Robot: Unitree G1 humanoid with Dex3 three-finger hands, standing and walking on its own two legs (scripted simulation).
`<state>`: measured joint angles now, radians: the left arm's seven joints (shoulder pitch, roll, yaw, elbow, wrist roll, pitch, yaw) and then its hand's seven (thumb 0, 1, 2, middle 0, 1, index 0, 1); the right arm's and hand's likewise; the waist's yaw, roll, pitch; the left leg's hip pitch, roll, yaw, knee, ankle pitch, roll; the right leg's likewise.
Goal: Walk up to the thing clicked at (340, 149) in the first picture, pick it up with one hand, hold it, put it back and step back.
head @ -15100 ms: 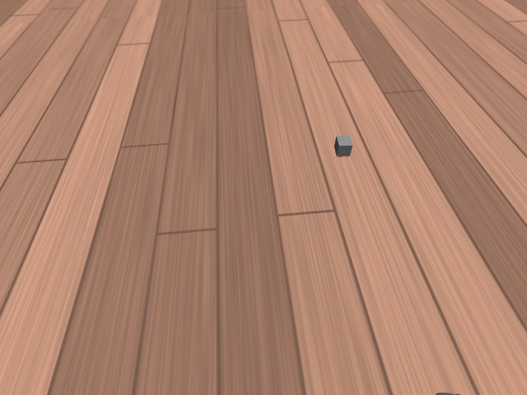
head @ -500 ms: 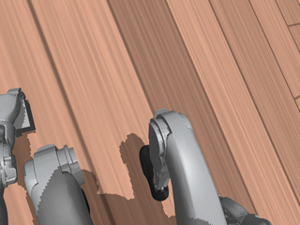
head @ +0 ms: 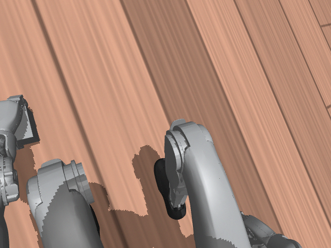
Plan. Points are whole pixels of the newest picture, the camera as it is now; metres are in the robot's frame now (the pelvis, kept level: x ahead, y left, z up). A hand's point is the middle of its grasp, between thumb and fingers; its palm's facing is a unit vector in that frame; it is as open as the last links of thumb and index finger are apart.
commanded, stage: close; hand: left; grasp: from above
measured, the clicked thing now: (16, 127) +0.43 +0.26 -0.26
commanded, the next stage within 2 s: settle in 0.74 s
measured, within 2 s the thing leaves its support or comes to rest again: leaves its support in 1.20 s
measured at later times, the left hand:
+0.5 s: hand (10, 128) +0.42 +0.26 -0.22, palm faces -0.44 -0.10 -0.89, open 11.2 cm
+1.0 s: hand (9, 127) +0.42 +0.26 -0.22, palm faces -0.44 -0.11 -0.89, open 11.2 cm
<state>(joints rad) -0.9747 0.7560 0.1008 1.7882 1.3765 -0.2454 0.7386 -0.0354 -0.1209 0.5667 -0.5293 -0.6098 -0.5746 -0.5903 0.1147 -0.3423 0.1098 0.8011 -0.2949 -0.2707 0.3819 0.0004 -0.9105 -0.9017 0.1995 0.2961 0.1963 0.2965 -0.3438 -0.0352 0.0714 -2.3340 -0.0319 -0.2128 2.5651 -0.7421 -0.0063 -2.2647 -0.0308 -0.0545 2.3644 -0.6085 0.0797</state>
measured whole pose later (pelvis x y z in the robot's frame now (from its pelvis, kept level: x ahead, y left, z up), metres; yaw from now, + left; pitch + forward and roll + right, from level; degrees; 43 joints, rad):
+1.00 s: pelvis +0.00 +0.00 +0.00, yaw +0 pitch +29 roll -13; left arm -0.96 0.76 0.11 1.75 1.36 -0.25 0.73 -0.03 -0.20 0.62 -0.60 -0.63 -0.65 -0.56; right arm 0.12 -0.35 0.12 0.77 -0.30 -0.24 0.36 0.00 -0.92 -0.91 0.20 0.30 0.20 0.30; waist -0.34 -0.03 0.08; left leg -2.33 -0.04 -0.22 2.55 -0.74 -0.02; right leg -2.27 -0.03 -0.06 2.36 -0.61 0.08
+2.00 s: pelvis +0.00 -0.01 +0.07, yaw +6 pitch +35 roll -7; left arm -0.82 0.56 -0.01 1.29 1.23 -0.17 0.38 -0.04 -0.24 0.64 -0.66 -0.64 -0.69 -0.54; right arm 0.17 -0.31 -0.04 0.75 -0.11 -0.08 0.16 0.00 -0.92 -0.91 0.20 0.30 0.20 0.30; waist -0.20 0.04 -0.12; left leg -2.19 -0.03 -0.12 2.28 -0.70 -0.02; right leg -2.17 -0.07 0.00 2.16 -0.60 0.05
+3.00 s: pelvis +0.02 -0.01 +0.32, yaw +8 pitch +21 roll -2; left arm -0.34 0.42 -0.18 0.74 1.00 0.02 0.14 -0.04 -0.31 0.68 -0.72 -0.60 -0.75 -0.50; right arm 0.18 -0.24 -0.04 0.69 0.03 0.04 -0.05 0.01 -0.92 -0.91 0.20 0.30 0.20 0.30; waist -0.07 0.04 -0.17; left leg -1.23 0.03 -0.03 1.44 -0.58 -0.01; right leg -1.24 -0.05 0.00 1.37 -0.49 0.05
